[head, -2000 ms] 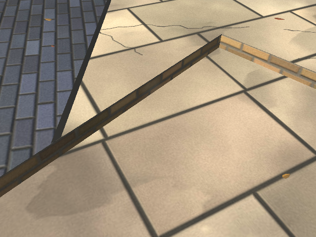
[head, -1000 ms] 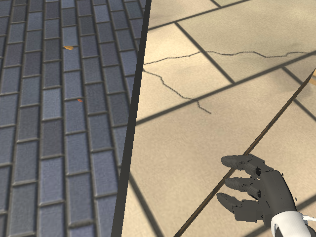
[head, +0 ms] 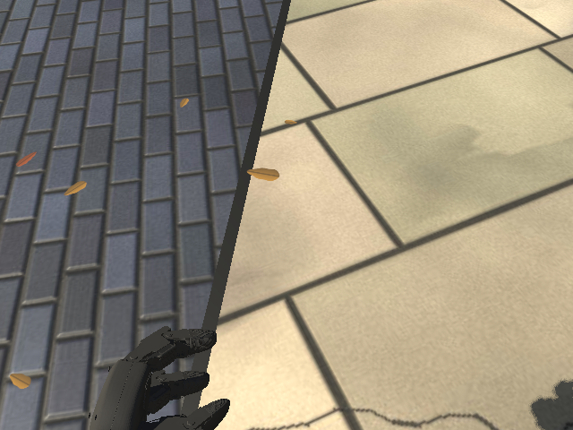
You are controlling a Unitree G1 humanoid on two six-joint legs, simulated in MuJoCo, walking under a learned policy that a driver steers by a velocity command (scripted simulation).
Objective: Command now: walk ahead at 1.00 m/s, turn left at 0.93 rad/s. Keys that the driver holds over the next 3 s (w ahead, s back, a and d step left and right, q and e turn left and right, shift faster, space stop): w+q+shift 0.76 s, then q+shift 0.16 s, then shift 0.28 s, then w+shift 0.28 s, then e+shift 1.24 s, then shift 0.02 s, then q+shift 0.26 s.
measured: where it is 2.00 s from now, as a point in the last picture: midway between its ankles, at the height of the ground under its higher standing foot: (120, 230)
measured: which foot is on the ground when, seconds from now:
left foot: down 0.00-0.08, up 0.10-0.50, down 0.52-0.86, up 0.88-1.00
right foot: up 0.00-0.06, down 0.08-0.50, up 0.52-0.86, down 0.88-1.00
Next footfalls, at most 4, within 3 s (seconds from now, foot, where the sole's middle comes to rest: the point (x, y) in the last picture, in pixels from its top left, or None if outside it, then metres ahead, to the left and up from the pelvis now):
0.08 right None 0.26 -0.17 -0.76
0.52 left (270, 372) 0.65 0.08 -0.76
0.88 right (246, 235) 1.08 0.14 -0.76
1.28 left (156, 277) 0.95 0.39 -0.76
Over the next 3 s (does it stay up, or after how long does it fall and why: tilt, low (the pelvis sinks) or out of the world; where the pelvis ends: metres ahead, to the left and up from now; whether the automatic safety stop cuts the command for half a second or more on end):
stays up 1.15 0.50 0.02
